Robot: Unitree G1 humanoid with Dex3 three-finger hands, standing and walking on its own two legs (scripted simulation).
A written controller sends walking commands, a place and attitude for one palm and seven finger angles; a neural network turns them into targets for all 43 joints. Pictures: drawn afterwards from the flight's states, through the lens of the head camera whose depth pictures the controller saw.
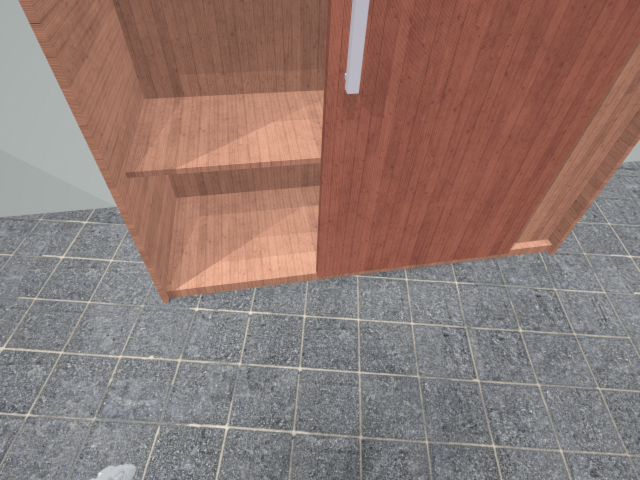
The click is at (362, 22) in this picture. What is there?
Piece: wardrobe's sliding door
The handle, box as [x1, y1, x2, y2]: [345, 0, 368, 93]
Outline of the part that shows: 368,0 352,0 347,68 345,73 345,89 347,93 358,93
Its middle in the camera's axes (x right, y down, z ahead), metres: +0.07 -0.44 +0.80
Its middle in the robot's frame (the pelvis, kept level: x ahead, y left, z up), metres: +0.92 -0.01 +0.18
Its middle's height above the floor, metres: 0.95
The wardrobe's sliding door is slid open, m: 0.56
